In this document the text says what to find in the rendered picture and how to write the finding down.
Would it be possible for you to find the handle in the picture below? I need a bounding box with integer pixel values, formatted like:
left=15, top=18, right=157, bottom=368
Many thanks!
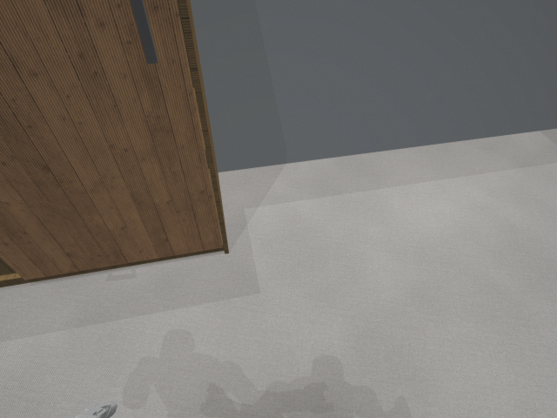
left=130, top=0, right=158, bottom=64

